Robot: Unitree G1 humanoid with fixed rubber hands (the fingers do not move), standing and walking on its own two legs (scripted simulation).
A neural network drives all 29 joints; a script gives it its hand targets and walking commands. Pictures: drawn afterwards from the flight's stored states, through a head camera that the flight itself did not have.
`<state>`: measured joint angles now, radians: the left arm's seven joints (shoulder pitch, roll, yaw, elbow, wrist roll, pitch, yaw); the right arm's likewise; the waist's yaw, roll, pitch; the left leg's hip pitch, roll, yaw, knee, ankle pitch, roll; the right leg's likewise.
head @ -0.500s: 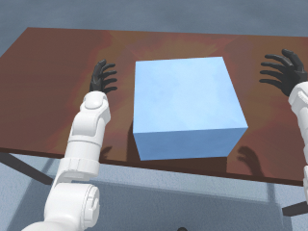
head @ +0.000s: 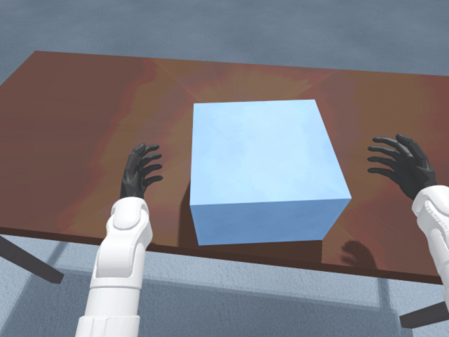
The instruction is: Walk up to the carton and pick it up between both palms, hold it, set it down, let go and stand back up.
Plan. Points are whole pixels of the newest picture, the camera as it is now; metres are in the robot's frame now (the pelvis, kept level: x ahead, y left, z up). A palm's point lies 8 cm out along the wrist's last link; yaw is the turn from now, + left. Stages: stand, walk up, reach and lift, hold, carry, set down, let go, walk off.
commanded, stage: set down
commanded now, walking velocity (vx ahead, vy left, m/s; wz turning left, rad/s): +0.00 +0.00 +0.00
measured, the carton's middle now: (257, 171) +0.43 -0.05 +0.01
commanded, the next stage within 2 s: let go in 1.76 s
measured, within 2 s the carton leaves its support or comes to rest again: neither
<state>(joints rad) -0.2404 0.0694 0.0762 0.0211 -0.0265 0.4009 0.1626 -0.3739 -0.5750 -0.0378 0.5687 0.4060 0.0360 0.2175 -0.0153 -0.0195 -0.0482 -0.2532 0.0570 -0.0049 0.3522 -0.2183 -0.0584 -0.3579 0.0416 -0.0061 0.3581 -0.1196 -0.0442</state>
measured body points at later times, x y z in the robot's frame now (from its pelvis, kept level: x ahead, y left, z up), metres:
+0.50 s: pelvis -0.01 +0.00 +0.00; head +0.00 +0.01 +0.45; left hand +0.29 +0.17 +0.05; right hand +0.27 -0.30 +0.06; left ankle -0.03 +0.16 -0.74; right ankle +0.03 -0.09 -0.74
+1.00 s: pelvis +0.01 +0.01 +0.00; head +0.02 +0.02 +0.45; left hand +0.23 +0.18 +0.00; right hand +0.21 -0.28 +0.01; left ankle -0.03 +0.16 -0.74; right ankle +0.03 -0.09 -0.74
